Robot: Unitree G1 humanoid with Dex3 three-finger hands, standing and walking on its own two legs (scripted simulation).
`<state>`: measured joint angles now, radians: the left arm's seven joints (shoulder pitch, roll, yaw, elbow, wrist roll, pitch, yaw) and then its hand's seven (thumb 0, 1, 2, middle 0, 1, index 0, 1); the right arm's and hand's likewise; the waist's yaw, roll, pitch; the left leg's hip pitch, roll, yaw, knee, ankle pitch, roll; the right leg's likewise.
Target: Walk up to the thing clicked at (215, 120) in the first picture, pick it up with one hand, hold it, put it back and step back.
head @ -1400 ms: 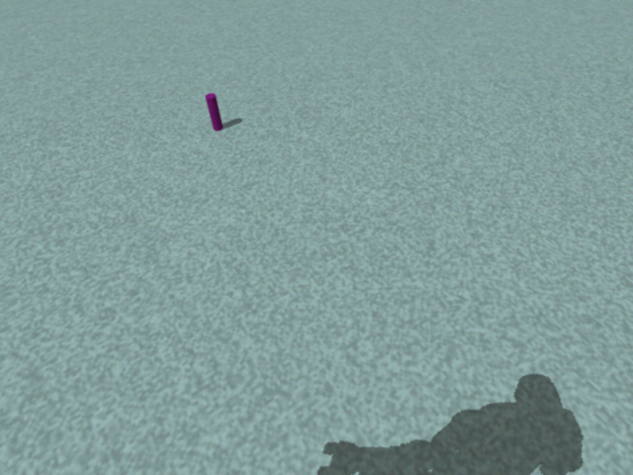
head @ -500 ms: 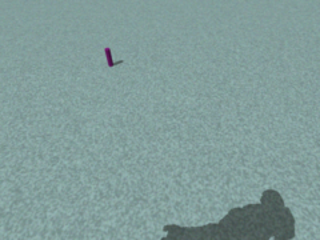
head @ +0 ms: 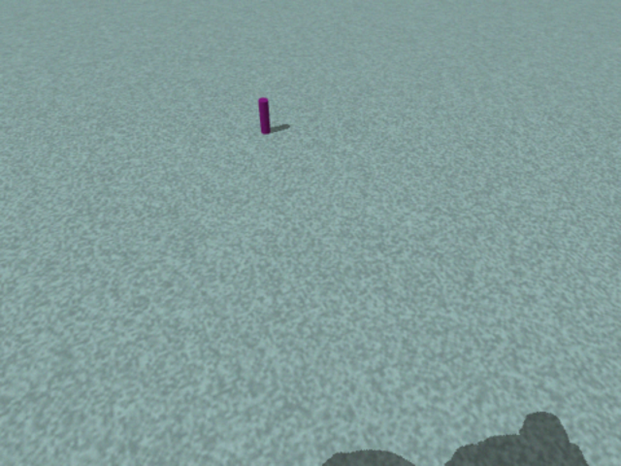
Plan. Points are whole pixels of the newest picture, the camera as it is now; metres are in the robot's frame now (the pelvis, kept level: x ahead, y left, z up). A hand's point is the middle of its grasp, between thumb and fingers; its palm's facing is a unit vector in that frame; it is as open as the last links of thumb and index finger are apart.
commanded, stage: walk up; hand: left
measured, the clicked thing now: (264, 116) +1.99 +0.34 -0.67
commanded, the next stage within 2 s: none
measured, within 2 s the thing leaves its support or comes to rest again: neither
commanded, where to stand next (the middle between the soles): +1.65 +0.10 m, yaw +5 degrees
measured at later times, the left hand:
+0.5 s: hand (148, 316) +0.40 +0.33 -0.14, palm faces -0.05 -0.94 -0.33, open 7.4 cm
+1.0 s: hand (153, 257) +0.56 +0.38 -0.18, palm faces +0.10 -0.93 -0.35, open 7.4 cm
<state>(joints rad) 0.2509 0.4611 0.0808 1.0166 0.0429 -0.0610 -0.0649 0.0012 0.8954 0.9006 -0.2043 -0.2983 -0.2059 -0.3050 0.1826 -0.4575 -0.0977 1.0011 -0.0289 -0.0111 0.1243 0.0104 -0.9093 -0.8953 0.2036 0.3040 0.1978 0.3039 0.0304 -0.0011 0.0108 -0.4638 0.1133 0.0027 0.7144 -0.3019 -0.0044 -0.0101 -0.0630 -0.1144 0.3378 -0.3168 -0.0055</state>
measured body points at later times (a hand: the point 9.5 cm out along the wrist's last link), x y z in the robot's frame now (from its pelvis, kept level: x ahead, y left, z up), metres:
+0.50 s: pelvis +0.27 +0.05 -0.01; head +0.29 +0.05 +0.44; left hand +0.40 +0.37 -0.11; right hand +0.27 -0.27 -0.13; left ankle +0.11 +0.17 -0.74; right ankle +0.44 -0.08 -0.72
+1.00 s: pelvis +0.58 +0.09 -0.03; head +0.59 +0.12 +0.42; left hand +0.56 +0.43 -0.15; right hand +0.75 -0.22 -0.10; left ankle +0.67 +0.22 -0.74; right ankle +0.46 -0.06 -0.71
